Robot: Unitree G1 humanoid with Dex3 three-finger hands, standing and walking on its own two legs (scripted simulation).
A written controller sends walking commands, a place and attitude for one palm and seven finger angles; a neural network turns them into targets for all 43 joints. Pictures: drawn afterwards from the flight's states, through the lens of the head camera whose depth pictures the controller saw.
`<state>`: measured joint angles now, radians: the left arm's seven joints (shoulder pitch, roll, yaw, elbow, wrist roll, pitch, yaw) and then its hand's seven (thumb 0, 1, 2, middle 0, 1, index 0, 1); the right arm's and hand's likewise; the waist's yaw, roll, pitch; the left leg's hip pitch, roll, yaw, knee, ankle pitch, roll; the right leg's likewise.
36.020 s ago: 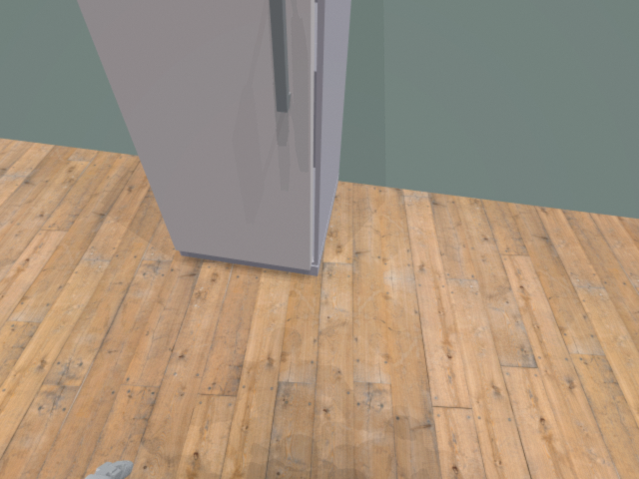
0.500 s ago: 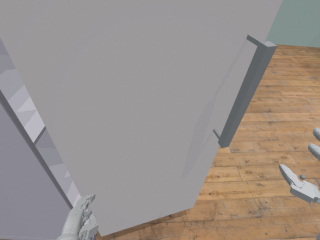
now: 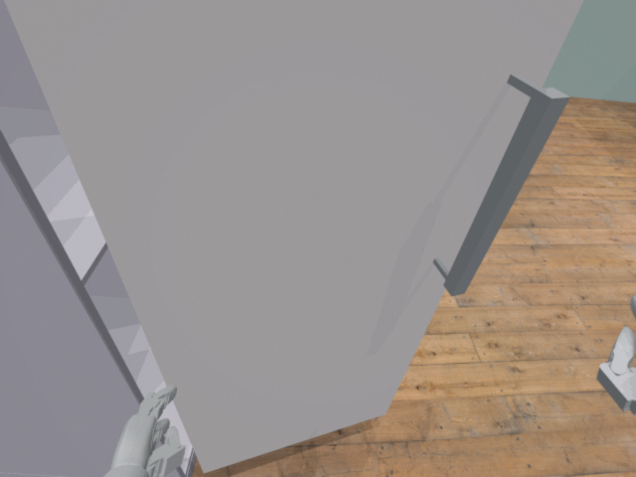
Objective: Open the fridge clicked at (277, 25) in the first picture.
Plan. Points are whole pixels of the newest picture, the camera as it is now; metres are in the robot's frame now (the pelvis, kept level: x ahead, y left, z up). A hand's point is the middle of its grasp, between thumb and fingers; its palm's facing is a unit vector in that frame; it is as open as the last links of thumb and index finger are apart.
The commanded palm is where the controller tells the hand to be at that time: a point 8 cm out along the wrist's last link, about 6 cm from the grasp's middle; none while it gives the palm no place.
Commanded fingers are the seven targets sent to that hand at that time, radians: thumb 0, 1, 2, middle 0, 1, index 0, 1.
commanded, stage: draw the hand back to the body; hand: right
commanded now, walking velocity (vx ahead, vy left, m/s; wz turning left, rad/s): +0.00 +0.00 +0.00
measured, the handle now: (481, 201) +0.43 -0.23 +0.16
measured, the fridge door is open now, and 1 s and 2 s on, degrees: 69 69 69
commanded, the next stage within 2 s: step back with the hand held close in 0.04 s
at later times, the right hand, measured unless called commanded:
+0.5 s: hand (623, 383) +0.18 -0.29 +0.14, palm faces +0.38 +0.78 -0.50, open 7.4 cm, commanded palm +0.12 -0.33 +0.17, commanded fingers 0.00 -0.90 -0.90 0.20 0.30 0.20 0.30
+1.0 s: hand out of the picture +0.10 -0.32 +0.15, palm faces +0.52 +0.73 -0.44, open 7.4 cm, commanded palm +0.04 -0.35 +0.17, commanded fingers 0.00 -0.90 -0.90 0.20 0.30 0.20 0.30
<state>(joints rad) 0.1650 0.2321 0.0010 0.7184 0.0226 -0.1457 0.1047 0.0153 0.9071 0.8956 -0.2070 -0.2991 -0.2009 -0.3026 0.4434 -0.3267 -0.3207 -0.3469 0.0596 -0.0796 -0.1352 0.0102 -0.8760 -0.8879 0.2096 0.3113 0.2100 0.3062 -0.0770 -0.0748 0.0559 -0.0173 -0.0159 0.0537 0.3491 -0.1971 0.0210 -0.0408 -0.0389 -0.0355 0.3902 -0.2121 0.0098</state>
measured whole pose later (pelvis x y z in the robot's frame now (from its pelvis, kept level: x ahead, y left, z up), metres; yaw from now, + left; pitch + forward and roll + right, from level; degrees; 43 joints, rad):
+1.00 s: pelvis -0.09 -0.04 -0.03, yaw -2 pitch -1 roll +2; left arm 0.20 0.23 0.00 0.62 0.01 -0.08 0.11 0.01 0.91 0.90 -0.21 -0.30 -0.20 -0.30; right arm 0.50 -0.38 -0.42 -0.49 0.00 -0.21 -0.18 0.01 -0.89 -0.89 0.21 0.30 0.21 0.30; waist -0.03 -0.01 0.04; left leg -0.40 0.00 -0.01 0.60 -0.18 -0.03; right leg -0.45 0.01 -0.03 0.68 -0.27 -0.06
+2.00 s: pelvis -0.31 -0.08 -0.02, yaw +1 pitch -3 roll +2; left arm 0.30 0.23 0.01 0.70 0.02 -0.06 0.12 0.02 0.91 0.90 -0.21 -0.30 -0.20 -0.30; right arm 0.49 -0.40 -0.41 -0.43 0.02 -0.13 -0.19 0.01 -0.89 -0.89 0.21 0.30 0.21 0.30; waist 0.02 0.03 -0.05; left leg -0.29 -0.01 0.02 0.72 -0.44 0.01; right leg -0.33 -0.01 -0.04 0.60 -0.23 -0.04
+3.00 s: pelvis -0.36 -0.12 -0.01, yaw -2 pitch -1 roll +1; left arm 0.30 0.20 0.01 1.03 0.03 0.05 0.02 0.01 0.91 0.90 -0.20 -0.30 -0.20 -0.30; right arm 0.29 -0.22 0.00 1.01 -0.02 0.04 -0.01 -0.02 -1.00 -0.89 0.21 0.30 0.21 0.30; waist 0.01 0.03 0.09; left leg -0.27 -0.03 -0.02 0.51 -0.23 0.00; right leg -0.35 -0.02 0.00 0.54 -0.18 -0.01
